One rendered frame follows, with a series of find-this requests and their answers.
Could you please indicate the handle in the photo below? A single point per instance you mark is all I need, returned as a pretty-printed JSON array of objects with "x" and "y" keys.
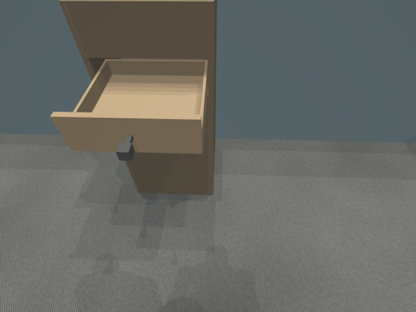
[{"x": 125, "y": 151}]

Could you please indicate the cabinet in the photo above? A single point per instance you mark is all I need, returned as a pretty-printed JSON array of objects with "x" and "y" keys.
[{"x": 154, "y": 30}]

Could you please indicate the drawer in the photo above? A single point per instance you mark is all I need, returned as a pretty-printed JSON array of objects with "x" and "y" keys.
[{"x": 161, "y": 103}]

